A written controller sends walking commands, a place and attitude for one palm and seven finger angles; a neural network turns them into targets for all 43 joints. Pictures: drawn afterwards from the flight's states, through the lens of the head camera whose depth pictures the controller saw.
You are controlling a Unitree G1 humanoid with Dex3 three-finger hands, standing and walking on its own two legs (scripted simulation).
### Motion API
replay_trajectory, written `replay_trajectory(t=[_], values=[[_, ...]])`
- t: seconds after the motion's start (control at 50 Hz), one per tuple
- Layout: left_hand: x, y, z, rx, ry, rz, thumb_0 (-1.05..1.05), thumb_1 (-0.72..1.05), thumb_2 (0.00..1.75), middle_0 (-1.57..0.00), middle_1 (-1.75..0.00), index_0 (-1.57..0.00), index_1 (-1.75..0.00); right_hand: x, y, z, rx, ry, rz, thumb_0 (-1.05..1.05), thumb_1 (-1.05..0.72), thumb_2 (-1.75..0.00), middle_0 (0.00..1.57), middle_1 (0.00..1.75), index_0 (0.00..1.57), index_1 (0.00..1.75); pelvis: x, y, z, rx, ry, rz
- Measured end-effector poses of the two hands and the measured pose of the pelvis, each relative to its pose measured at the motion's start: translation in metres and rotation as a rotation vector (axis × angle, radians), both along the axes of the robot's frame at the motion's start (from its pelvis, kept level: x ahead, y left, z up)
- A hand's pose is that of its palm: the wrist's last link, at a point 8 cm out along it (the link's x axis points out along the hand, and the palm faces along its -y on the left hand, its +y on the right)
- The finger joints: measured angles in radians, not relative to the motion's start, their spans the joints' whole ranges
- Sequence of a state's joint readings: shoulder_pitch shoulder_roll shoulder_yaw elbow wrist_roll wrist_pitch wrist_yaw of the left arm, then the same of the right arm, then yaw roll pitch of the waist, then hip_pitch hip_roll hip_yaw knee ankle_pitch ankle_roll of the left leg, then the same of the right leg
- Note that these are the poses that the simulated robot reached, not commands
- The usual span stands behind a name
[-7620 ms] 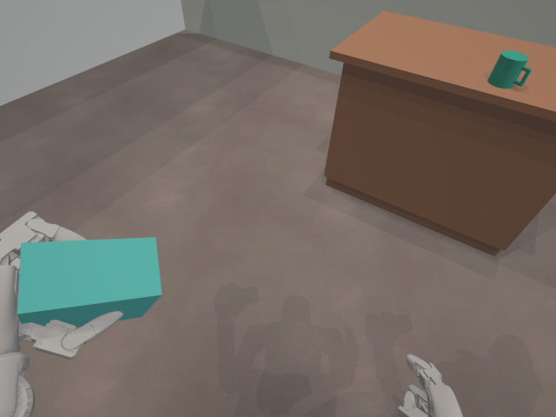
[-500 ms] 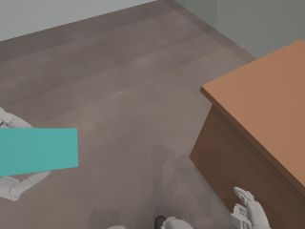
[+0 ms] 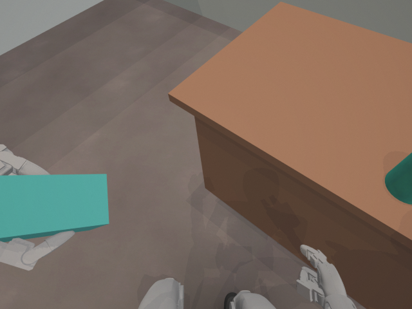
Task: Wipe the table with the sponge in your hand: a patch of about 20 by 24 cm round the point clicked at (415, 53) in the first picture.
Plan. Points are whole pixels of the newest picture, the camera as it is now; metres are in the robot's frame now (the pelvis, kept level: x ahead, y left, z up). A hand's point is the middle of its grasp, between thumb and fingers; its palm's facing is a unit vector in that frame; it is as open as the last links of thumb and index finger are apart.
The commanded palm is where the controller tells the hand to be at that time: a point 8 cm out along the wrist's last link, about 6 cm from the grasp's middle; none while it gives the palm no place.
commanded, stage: turn to face it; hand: left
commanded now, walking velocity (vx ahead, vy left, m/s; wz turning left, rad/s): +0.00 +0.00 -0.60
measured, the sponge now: (66, 207) +0.24 +0.19 +0.15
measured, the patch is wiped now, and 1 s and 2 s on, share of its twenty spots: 0.00 0.00 0.00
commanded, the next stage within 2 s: take the last steps up to it in 1.68 s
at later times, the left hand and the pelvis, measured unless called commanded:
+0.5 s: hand (94, 217) +0.22 +0.14 +0.17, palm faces +0.17 -0.85 -0.50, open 10.2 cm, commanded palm +0.18 +0.18 +0.19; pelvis -0.06 -0.03 -0.01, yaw -19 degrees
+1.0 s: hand (176, 255) +0.18 +0.04 +0.17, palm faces -0.15 -0.88 -0.46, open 10.2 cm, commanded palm +0.15 +0.11 +0.19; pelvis -0.14 -0.03 +0.00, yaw -35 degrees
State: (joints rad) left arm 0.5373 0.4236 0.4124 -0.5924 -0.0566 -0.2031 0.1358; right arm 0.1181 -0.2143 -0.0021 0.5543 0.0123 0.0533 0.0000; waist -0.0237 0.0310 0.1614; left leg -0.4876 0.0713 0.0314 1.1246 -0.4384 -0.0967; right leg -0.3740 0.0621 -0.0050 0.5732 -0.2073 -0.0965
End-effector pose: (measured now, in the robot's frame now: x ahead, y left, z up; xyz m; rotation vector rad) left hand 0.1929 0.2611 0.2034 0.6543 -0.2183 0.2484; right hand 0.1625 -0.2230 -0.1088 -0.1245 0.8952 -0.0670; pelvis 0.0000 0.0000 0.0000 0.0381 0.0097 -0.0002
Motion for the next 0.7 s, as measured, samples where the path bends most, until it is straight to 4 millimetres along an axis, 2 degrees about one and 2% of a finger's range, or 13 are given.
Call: replay_trajectory(t=[0.1, 0.18, 0.3, 0.42, 0.5, 0.56, 0.62, 0.7], values=[[-0.001, -0.009, 0.005, 0.004, 0.005, -0.017, -0.01, -0.51, 1.00, -0.74, -1.33, -0.74, -1.34, -0.028, -0.041, 0.012, -0.070, 0.019, -0.086, 0.01, -0.91, -0.90, 0.20, 0.30, 0.20, 0.30, -0.007, -0.008, 0.006, 0.017, 0.016, -0.061], [-0.002, -0.015, 0.000, -0.057, -0.020, -0.025, -0.01, -0.51, 1.00, -0.74, -1.33, -0.74, -1.34, -0.044, -0.059, 0.023, -0.107, 0.001, -0.123, 0.01, -0.91, -0.90, 0.20, 0.30, 0.20, 0.30, -0.016, -0.011, 0.007, 0.025, 0.023, -0.105], [-0.005, -0.031, -0.008, -0.129, -0.075, -0.124, -0.01, -0.51, 1.00, -0.74, -1.33, -0.74, -1.34, -0.062, -0.060, 0.037, -0.128, -0.069, -0.151, 0.01, -0.91, -0.90, 0.20, 0.30, 0.20, 0.30, -0.035, -0.008, 0.001, 0.013, 0.037, -0.161], [-0.007, -0.046, -0.007, -0.078, -0.078, -0.175, -0.01, -0.51, 1.00, -0.74, -1.33, -0.74, -1.34, -0.089, -0.046, 0.030, -0.047, -0.142, -0.217, 0.01, -0.91, -0.90, 0.20, 0.30, 0.20, 0.30, -0.052, -0.017, -0.003, 0.009, 0.002, -0.257], [-0.003, -0.074, -0.012, -0.064, -0.063, -0.196, -0.01, -0.51, 1.00, -0.74, -1.33, -0.74, -1.34, -0.113, -0.044, 0.010, 0.029, -0.156, -0.239, 0.01, -0.91, -0.90, 0.20, 0.30, 0.20, 0.30, -0.059, -0.031, -0.012, -0.018, -0.019, -0.326], [0.002, -0.104, -0.018, -0.077, -0.067, -0.251, -0.01, -0.51, 1.00, -0.74, -1.33, -0.74, -1.34, -0.138, -0.052, -0.008, 0.048, -0.106, -0.258, 0.01, -0.90, -0.90, 0.21, 0.30, 0.20, 0.30, -0.076, -0.041, -0.017, -0.034, -0.039, -0.344], [0.003, -0.129, -0.020, -0.100, -0.032, -0.323, -0.01, -0.51, 1.00, -0.74, -1.33, -0.74, -1.34, -0.170, -0.067, -0.009, 0.036, -0.036, -0.316, 0.01, -0.91, -0.90, 0.21, 0.30, 0.20, 0.30, -0.090, -0.045, -0.012, -0.017, -0.040, -0.388], [-0.007, -0.154, -0.010, -0.072, -0.007, -0.432, -0.01, -0.51, 1.00, -0.74, -1.33, -0.74, -1.34, -0.214, -0.090, 0.000, -0.002, 0.006, -0.424, 0.01, -0.91, -0.90, 0.21, 0.30, 0.20, 0.30, -0.101, -0.047, -0.003, -0.003, -0.026, -0.445]])
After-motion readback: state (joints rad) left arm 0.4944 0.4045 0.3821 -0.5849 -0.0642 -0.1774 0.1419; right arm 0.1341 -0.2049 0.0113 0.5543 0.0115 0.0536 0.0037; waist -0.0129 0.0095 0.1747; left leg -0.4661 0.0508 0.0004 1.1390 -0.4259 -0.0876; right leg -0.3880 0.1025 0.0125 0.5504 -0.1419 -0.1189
